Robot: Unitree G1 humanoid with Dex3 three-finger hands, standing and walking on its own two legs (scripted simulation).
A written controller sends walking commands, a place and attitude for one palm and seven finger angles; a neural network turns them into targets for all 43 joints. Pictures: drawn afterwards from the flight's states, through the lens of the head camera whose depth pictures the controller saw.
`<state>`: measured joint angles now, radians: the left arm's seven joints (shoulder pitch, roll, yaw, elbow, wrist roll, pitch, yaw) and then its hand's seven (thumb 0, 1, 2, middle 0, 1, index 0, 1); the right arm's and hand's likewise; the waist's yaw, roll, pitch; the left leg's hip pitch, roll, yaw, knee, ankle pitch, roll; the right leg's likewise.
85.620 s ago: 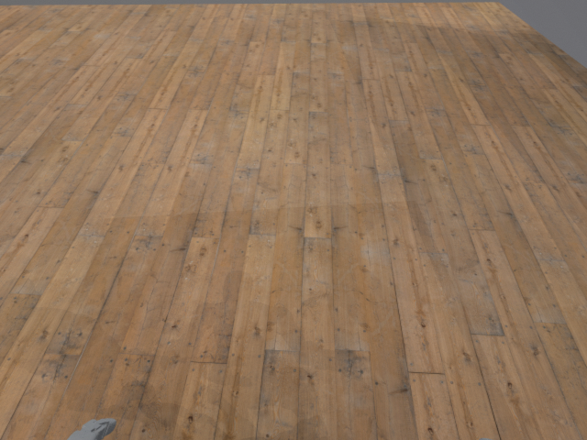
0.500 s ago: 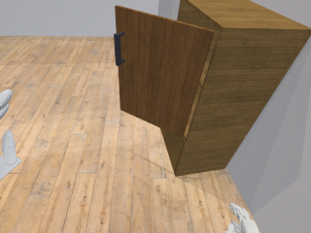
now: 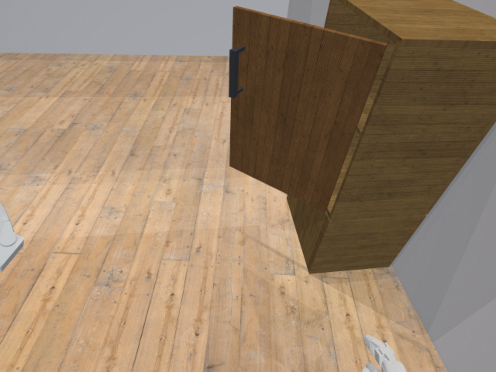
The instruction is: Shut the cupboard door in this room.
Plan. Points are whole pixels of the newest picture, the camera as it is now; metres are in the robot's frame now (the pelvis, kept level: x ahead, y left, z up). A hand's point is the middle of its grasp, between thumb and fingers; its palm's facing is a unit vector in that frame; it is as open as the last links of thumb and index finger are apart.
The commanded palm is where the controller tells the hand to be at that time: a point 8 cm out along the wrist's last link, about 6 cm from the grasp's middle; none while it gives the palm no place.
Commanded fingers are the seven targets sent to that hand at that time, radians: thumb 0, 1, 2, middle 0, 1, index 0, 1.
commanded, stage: stop stepping back and stand still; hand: left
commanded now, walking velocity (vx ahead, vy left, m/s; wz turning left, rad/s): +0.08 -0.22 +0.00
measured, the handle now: (237, 72) +0.93 +0.11 +0.08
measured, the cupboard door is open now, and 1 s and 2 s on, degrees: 49 49 49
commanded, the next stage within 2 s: let the arm hang, fingers relaxed in 0.26 s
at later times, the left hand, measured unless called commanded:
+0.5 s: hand (103, 313) +0.21 +0.25 -0.02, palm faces +0.19 -0.89 -0.42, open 7.4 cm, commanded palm none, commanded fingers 0.00 0.90 0.90 -0.20 -0.30 -0.20 -0.30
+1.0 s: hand out of the picture -0.02 +0.18 -0.15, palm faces +0.03 -0.97 -0.23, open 7.3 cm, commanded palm none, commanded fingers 0.00 0.90 0.90 -0.20 -0.30 -0.20 -0.30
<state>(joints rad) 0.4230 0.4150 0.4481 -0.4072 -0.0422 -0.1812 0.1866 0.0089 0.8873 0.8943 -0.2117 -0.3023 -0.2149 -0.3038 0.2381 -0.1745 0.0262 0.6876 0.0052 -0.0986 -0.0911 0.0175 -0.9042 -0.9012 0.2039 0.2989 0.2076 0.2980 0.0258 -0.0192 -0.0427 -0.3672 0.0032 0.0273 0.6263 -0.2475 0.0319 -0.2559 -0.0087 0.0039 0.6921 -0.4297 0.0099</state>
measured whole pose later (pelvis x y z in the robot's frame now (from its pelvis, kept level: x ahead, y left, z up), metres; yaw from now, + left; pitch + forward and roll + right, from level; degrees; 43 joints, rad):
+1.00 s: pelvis +0.01 -0.01 +0.02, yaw +1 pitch -2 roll +0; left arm 0.32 0.19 0.00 1.15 0.01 0.00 0.02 0.00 0.92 0.89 -0.20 -0.30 -0.20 -0.30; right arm 0.30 -0.17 0.01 1.14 -0.02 0.02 -0.03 0.01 -0.92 -0.90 0.20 0.30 0.20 0.30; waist -0.01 0.02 0.03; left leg -0.21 0.03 0.05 0.39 -0.15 0.00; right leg -0.11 0.03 -0.07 0.37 -0.23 -0.04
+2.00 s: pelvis +0.03 +0.00 +0.02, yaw +0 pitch -2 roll +0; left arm 0.23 0.24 0.01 1.14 0.01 -0.02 0.02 0.00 0.91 0.89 -0.20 -0.30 -0.20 -0.30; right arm 0.20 -0.24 -0.01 1.14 -0.01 0.00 -0.02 0.01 -0.91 -0.90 0.20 0.30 0.20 0.30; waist -0.01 0.01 0.04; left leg -0.15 0.01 0.08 0.34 -0.16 0.02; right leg -0.06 0.01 -0.05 0.33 -0.23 -0.02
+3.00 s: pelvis +0.03 -0.02 +0.01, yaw +29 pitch +0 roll +1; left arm 0.20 0.21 0.05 0.89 0.03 0.03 0.03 0.00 0.91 0.89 -0.20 -0.30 -0.20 -0.30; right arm 0.20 -0.27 -0.10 0.93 -0.02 0.08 0.02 0.01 -0.91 -0.90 0.20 0.30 0.20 0.30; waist -0.04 0.02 0.10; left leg -0.54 -0.04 -0.02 1.07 -0.43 -0.05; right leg -0.23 -0.08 -0.08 0.54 -0.31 0.01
